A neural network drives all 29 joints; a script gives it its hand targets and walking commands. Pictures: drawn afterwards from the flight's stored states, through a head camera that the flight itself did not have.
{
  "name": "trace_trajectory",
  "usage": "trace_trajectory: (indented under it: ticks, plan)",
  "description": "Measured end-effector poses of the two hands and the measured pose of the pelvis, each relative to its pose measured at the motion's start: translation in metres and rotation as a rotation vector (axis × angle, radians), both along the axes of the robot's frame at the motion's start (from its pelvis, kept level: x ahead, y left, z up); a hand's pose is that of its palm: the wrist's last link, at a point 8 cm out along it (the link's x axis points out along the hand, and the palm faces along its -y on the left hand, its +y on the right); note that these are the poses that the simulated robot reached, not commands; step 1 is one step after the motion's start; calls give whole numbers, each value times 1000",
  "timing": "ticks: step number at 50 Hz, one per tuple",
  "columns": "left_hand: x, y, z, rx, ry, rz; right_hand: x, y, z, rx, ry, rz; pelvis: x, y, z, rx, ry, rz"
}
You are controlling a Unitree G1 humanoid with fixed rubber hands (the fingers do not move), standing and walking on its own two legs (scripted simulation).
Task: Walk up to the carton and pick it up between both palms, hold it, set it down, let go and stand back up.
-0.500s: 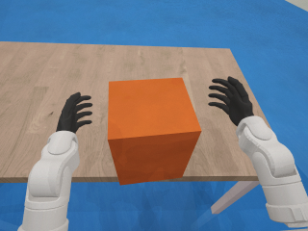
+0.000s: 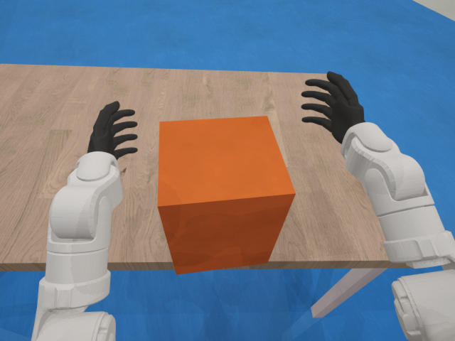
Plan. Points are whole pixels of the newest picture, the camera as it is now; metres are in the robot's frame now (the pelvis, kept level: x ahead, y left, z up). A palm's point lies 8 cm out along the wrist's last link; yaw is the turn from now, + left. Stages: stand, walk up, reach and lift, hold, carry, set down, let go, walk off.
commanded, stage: reach and lift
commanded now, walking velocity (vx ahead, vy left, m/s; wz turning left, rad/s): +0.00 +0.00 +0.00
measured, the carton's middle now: (219, 199) +0.36 +0.03 +0.03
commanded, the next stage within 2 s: none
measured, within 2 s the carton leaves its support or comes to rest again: neither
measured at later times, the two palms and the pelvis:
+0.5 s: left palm (115, 168) +0.36 +0.20 +0.12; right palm (318, 158) +0.38 -0.14 +0.13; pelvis +0.00 +0.00 +0.00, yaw +0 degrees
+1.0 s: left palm (125, 180) +0.36 +0.19 +0.09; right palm (310, 170) +0.38 -0.13 +0.10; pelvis +0.00 +0.00 +0.00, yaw +0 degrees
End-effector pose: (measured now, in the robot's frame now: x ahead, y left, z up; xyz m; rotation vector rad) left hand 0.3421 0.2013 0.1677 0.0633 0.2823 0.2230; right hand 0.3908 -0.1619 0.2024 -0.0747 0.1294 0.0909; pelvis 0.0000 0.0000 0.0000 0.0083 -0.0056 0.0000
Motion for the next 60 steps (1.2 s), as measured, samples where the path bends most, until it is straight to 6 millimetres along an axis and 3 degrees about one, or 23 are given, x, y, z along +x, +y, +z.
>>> trace_trajectory:
  ticks: [7,16,21,28,36,41,60]
  plan:
    - [4,2,-17,-8,42,3,1,7,-20,33,53,0,0,0,0,0,-1,0]
    - [10,4,-29,-16,42,-2,0,26,-31,103,45,20,0,0,0,0,-1,0]
    - [13,4,-46,-29,77,-10,-3,25,-54,108,87,-6,0,0,0,0,0,0]
    - [19,0,-55,-47,43,-20,-12,24,-81,120,100,-35,1,-1,0,0,2,0]
    - [20,-5,-70,-69,45,-27,-13,24,-84,130,61,-48,2,-2,0,1,3,-1]
    - [17,-7,-81,-85,53,-22,-12,25,-95,128,87,-58,3,-2,0,1,4,-1]
    - [17,-19,-84,-127,18,-25,-9,48,-100,156,82,-50,4,-2,0,1,6,-1]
